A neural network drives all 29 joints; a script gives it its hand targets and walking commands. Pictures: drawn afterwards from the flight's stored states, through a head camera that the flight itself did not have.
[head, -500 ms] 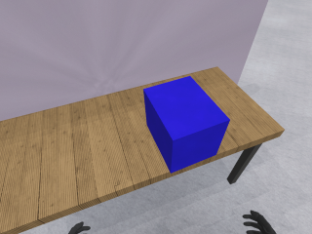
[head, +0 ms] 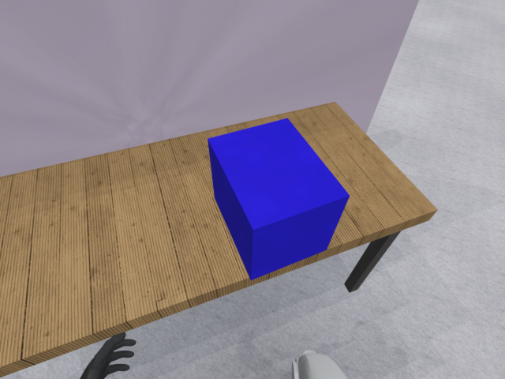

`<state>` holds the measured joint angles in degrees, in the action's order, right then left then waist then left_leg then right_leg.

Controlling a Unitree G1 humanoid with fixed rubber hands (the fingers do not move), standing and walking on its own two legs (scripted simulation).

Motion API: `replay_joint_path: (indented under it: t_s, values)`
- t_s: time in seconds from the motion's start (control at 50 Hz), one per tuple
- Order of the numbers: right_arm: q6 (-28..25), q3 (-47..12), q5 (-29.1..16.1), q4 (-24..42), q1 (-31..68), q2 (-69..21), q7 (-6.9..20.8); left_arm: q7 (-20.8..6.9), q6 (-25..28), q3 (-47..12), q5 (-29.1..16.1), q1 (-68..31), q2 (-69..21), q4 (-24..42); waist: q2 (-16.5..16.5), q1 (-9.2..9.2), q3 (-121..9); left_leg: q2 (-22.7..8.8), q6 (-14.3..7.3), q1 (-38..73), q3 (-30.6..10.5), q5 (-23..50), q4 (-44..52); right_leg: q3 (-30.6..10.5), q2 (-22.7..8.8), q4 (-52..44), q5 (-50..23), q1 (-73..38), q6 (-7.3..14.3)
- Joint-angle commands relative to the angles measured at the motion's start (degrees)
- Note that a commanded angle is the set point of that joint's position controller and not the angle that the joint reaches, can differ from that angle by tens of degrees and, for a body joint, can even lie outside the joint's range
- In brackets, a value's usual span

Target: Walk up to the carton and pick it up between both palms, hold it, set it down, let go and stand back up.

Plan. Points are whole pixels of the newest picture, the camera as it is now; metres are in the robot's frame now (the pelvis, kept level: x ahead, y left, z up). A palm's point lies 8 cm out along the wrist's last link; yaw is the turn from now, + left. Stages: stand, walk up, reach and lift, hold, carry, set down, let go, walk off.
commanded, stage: walk up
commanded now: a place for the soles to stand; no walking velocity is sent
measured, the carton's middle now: (269, 196) +0.50 -0.03 -0.07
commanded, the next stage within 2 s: none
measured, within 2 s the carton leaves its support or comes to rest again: neither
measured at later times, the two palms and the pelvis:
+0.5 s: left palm out of the picture +0.11 +0.15 -0.14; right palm (468, 314) +0.24 -0.36 -0.08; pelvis +0.06 -0.13 -0.02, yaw +12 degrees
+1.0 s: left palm out of the picture +0.07 +0.09 -0.09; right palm (464, 288) +0.29 -0.39 -0.09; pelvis +0.06 -0.20 -0.01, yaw +22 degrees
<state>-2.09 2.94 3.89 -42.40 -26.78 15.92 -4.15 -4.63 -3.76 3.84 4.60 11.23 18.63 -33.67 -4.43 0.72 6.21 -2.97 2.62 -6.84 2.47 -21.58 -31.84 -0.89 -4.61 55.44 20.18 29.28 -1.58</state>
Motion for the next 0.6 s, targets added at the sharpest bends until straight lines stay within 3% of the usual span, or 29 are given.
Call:
replay_joint_path:
  t_s: [0.0, 0.02, 0.04, 0.06, 0.08, 0.1, 0.12, 0.14, 0.16, 0.18, 0.2, 0.22, 0.26, 0.28, 0.32, 0.34, 0.36, 0.38, 0.4, 0.42, 0.44, 0.46, 0.48, 0.5, 0.52, 0.54, 0.58]
  values:
    - [-1.56, 4.67, 0.02, 4.26, 0.33, 11.30, -0.52, -0.79, 0.79, 0.47, -0.65, -7.13, 2.20, 6.73, 11.84, 0.47, 1.70, -13.21, -14.42, 0.94, -14.51, 17.86, 12.37, -1.58, -2.56, -5.02, -1.90, 5.76, -0.24]
    - [-1.35, 4.85, 0.16, 3.95, -0.84, 11.93, -0.45, -0.87, 0.98, 0.39, -0.82, -7.41, 2.04, 7.18, 12.62, 1.29, 0.79, -13.20, -14.01, 0.12, -12.93, 22.01, 10.44, -0.59, -1.74, -6.96, -1.71, 2.26, 0.70]
    - [-1.07, 5.37, 0.07, 4.93, 1.28, 13.68, -0.35, -1.01, 1.10, 0.55, -0.94, -6.55, 1.48, 6.73, 15.48, -0.28, 0.03, -11.81, -13.03, -3.35, -11.54, 20.28, 8.66, -0.46, -1.95, -10.30, -3.47, -3.69, 1.19]
    - [-0.63, 5.62, -0.26, 5.53, 2.07, 13.27, -0.29, -0.75, 1.29, 0.93, -0.83, -4.56, 2.27, 5.94, 14.06, -1.53, 0.20, -10.31, -11.64, -6.09, -10.37, 21.14, 6.07, 1.73, -0.16, -13.00, -4.86, -8.53, 1.98]
    - [-0.24, 5.52, -0.23, 6.50, 2.46, 13.51, -0.22, -0.51, 1.62, 1.51, -0.64, 0.60, 2.55, 4.15, 10.83, -3.69, -2.40, -9.68, -10.70, -12.40, -9.80, 14.68, 2.91, 5.18, 2.30, -16.87, -5.44, -18.71, 2.78]
    - [0.00, 4.83, -0.57, 6.64, 1.47, 11.40, -0.14, -0.17, 1.88, 2.63, -0.41, 5.42, 4.66, 2.33, 5.70, -6.40, -3.51, -6.94, -9.04, -19.54, -7.09, 12.23, -4.61, 6.67, 4.59, -20.78, -6.01, -29.39, 3.87]
    - [0.28, 3.41, -0.06, 7.73, -0.46, 6.69, -0.07, 0.37, 2.11, 4.11, -0.32, 14.05, 8.74, 0.19, -4.36, -11.04, -8.43, -0.02, -6.65, -22.26, -1.54, 1.10, -21.97, 2.27, 1.36, -23.75, -4.13, -36.18, 5.86]
    - [1.00, 2.19, -1.83, 10.98, -1.34, 3.10, -0.15, 1.24, 2.32, 4.71, -0.49, 13.26, 15.20, 2.01, -19.48, -10.15, -12.76, 7.49, -4.02, -32.08, -0.70, -21.09, -36.79, -26.16, -16.37, -35.37, 2.57, -34.89, 14.21]
    - [1.57, 2.53, -1.90, 10.89, -1.20, 4.31, -1.18, 2.10, 2.00, 4.36, -2.00, 7.65, 15.59, 2.92, -14.52, -9.10, -14.22, 5.99, -4.63, -29.32, -7.50, -20.03, -45.59, -31.91, -18.42, -41.86, 10.48, -25.85, 18.09]
    - [1.67, 2.86, -2.02, 10.67, -0.20, 5.23, -1.20, 2.92, 1.66, 3.14, -2.35, 2.75, 12.79, 3.94, -10.37, -6.85, -8.18, 4.50, -4.41, -29.71, -9.18, -14.51, -50.07, -26.86, -17.69, -40.46, 6.76, -20.68, 18.06]
    - [1.51, 2.82, -2.80, 9.85, 0.34, 5.84, -0.99, 3.59, 1.36, 2.82, -2.12, 0.69, 11.47, 3.36, -4.74, -5.41, -4.84, 2.28, -4.04, -29.96, -8.16, -12.27, -48.20, -21.68, -16.87, -38.27, 3.70, -18.83, 18.75]
    - [1.45, 3.31, -2.64, 8.62, -1.92, 6.92, -0.76, 3.99, 1.25, 1.90, -1.56, 0.34, 9.00, 3.36, -0.49, -3.50, -3.64, 0.56, -3.86, -28.09, -7.62, -9.55, -45.63, -17.96, -15.84, -35.56, 1.45, -17.09, 18.14]
    - [1.21, 2.95, -2.34, 9.01, -3.24, 6.41, 0.04, 3.95, 1.27, 0.79, -1.45, -1.24, 6.58, 2.87, -1.77, -2.13, -2.96, 0.06, -2.94, -22.96, -4.76, -10.41, -35.11, -11.00, -13.77, -32.52, -5.44, -12.63, 18.12]
    - [1.18, 2.84, -2.56, 9.26, -3.71, 5.20, 0.39, 4.04, 1.52, 0.40, -1.82, -1.79, 6.41, 2.20, -4.74, -1.67, -3.86, 0.57, -2.93, -20.26, -4.11, -10.28, -30.69, -10.41, -14.06, -32.58, -4.31, -11.92, 17.95]
    - [0.75, 2.41, -2.55, 11.49, -0.18, 5.22, 0.96, 4.16, 1.81, -0.26, -2.04, -0.69, 5.89, 0.91, -3.79, -2.24, -4.40, 0.82, -2.79, -16.49, -2.88, -9.26, -22.65, -6.79, -14.69, -30.71, -12.85, -10.51, 17.30]
    - [0.66, 2.37, -2.58, 12.77, 1.04, 4.61, 1.16, 4.20, 1.92, -0.18, -2.61, -0.96, 7.36, 1.20, -5.31, -1.91, -3.00, 1.09, -2.81, -14.02, -1.47, -6.55, -19.02, -5.78, -15.49, -28.88, -20.75, -7.99, 16.93]
    - [0.29, 2.38, -2.56, 12.58, -1.30, 3.51, 1.61, 4.29, 1.81, -0.42, -2.88, -2.03, 8.02, 0.56, -2.95, -0.02, -5.46, 1.84, -3.51, -7.89, -0.74, 0.31, -12.26, -3.52, -14.90, -25.87, -21.10, -6.71, 15.75]
    - [-0.16, 2.53, -2.34, 12.78, -1.99, 3.91, 1.87, 4.25, 1.58, -0.66, -3.38, -3.31, 7.59, 0.86, -1.25, 1.40, -6.21, 2.08, -4.31, -4.05, -1.16, 6.84, -5.06, -1.18, -13.92, -22.03, -19.48, -5.21, 12.99]
    - [-0.31, 3.08, -1.86, 13.49, -0.82, 6.65, 2.16, 3.98, 1.58, -1.19, -3.96, -1.56, 6.23, 0.86, 1.40, 1.47, -7.43, 1.67, -5.64, 1.52, -5.45, 7.50, -3.73, -1.21, -12.47, -22.06, -9.99, 0.76, 9.29]
    - [-0.46, 4.34, -1.44, 15.50, 1.43, 10.40, 2.21, 3.57, 1.59, -2.04, -4.58, -0.42, 4.33, 1.09, 9.00, 1.52, -6.94, -7.56, -9.10, 2.49, -21.31, 3.47, 3.44, 2.50, -8.06, -14.45, -0.67, 5.03, 4.85]
    - [-0.13, 5.41, -2.29, 15.06, 1.30, 14.35, 1.93, 3.73, 0.56, -2.00, -4.62, -0.81, 4.15, 2.06, 16.57, 3.26, -7.00, -17.41, -16.21, -5.35, -39.02, -1.89, 13.85, 4.78, 2.56, -1.23, 16.17, 3.40, 1.46]
    - [0.21, 5.05, -1.86, 14.24, 2.24, 14.52, 1.51, 4.09, -0.55, -0.97, -3.89, -1.49, 5.97, 1.90, 12.62, 3.22, -3.01, -18.78, -20.74, -12.57, -42.92, -4.61, 15.54, -0.60, 1.86, 7.37, 18.35, 0.90, 0.70]
    - [0.33, 4.18, -1.90, 13.82, 5.41, 12.08, 1.05, 3.96, -1.09, -1.02, -3.33, -0.75, 5.58, 0.56, 10.25, 2.24, -1.85, -15.57, -19.38, -13.26, -36.70, -8.72, 15.36, -2.72, 1.20, 9.28, 13.46, 2.45, 0.49]
    - [0.66, 3.52, -1.65, 14.44, 9.70, 10.95, 1.09, 3.92, -0.66, -1.27, -3.60, 1.94, 4.57, -0.37, 12.51, -0.29, -2.00, -11.99, -17.29, -12.91, -30.80, -8.08, 13.95, -2.73, 0.96, 8.25, 10.65, 2.52, 0.53]
    - [0.76, 3.06, -1.82, 15.13, 11.88, 9.44, 1.14, 3.93, -0.12, -1.11, -3.81, 3.96, 4.68, -0.97, 14.53, -1.00, -2.90, -10.08, -15.81, -14.91, -27.50, -7.70, 13.35, -2.19, 0.60, 6.29, 8.99, 0.45, 0.37]
    - [0.79, 2.93, -1.75, 15.45, 11.93, 9.11, 1.39, 3.77, 0.42, -0.62, -3.15, 3.81, 5.77, -1.24, 15.05, -0.69, -4.21, -8.57, -15.07, -15.06, -26.65, -6.39, 12.79, -0.87, 0.90, 5.26, 8.19, -1.96, 0.14]
    - [1.02, 2.44, -1.91, 14.66, 11.13, 8.20, 1.89, 3.45, 1.25, -0.84, -3.59, 3.36, 4.90, -0.40, 12.03, 0.47, -5.67, -6.99, -14.83, -12.23, -24.64, -0.96, 10.12, 0.32, 1.34, -2.07, 10.41, -2.97, -0.25]
